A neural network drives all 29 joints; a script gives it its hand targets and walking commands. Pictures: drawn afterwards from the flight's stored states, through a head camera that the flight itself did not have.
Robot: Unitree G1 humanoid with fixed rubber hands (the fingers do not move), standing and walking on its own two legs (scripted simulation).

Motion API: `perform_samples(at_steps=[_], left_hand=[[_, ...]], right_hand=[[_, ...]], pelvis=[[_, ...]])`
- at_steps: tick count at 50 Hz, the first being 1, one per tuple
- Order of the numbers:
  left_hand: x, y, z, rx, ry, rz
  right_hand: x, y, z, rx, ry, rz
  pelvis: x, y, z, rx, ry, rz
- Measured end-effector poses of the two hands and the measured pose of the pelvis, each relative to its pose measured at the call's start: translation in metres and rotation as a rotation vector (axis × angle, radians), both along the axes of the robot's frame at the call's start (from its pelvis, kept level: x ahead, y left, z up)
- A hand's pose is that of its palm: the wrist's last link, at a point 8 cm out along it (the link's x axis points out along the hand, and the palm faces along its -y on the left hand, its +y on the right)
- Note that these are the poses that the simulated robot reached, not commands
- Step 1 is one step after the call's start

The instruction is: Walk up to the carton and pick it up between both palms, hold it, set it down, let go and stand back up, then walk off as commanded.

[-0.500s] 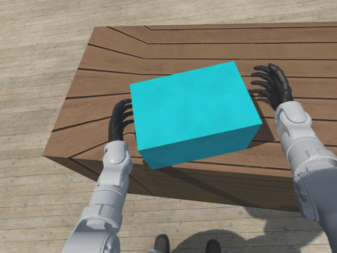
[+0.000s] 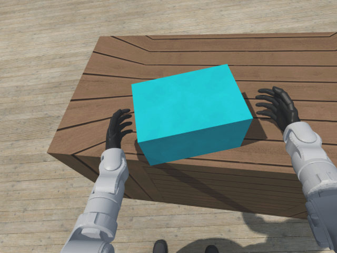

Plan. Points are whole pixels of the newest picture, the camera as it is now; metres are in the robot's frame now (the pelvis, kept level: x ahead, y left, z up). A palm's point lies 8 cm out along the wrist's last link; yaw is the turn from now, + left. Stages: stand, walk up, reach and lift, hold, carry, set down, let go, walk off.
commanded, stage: set down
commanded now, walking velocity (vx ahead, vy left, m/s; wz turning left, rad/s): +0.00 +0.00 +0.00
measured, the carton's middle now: (187, 116) +0.47 +0.03 -0.01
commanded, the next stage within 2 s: none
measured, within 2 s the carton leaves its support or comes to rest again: neither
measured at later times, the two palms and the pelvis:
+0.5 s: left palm (111, 157) +0.32 +0.20 +0.02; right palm (298, 136) +0.41 -0.23 +0.01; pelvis +0.00 -0.01 +0.00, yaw +0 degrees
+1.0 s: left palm (108, 170) +0.29 +0.20 +0.01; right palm (313, 159) +0.35 -0.25 +0.00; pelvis -0.01 -0.01 +0.00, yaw +0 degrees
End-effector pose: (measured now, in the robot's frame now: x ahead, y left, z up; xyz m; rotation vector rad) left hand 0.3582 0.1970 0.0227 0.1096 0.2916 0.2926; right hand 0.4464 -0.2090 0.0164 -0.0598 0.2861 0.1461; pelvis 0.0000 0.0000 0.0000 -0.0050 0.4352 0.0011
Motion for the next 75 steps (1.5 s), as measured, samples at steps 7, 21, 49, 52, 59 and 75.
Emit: perform_samples(at_steps=[7, 21, 49, 52, 59, 75], left_hand=[[-0.013, 0.001, 0.004, 0.005, -0.001, 0.003], [-0.031, 0.001, 0.000, 0.000, 0.010, 0.007], [-0.066, 0.003, -0.008, -0.016, 0.019, 0.004], [-0.067, 0.002, -0.008, -0.018, 0.018, 0.005], [-0.071, 0.003, -0.009, -0.030, 0.017, 0.016], [-0.102, 0.001, -0.013, -0.052, 0.030, 0.046]], right_hand=[[-0.012, -0.005, 0.003, 0.011, -0.005, 0.003], [-0.034, -0.016, -0.003, 0.010, 0.002, 0.010], [-0.090, -0.044, -0.017, -0.001, 0.023, -0.017], [-0.095, -0.048, -0.017, -0.001, 0.029, -0.024], [-0.105, -0.053, -0.017, -0.019, 0.038, -0.032], [-0.137, -0.066, -0.024, -0.040, 0.067, -0.047]], pelvis=[[-0.005, -0.003, 0.000, 0.004, -0.030, 0.000], [-0.006, -0.008, 0.001, 0.011, -0.061, -0.001], [-0.006, -0.008, 0.004, 0.012, -0.138, 0.000], [-0.005, -0.008, 0.004, 0.012, -0.147, 0.000], [-0.001, -0.008, 0.006, 0.012, -0.167, 0.001], [0.010, -0.007, 0.009, 0.012, -0.226, 0.003]])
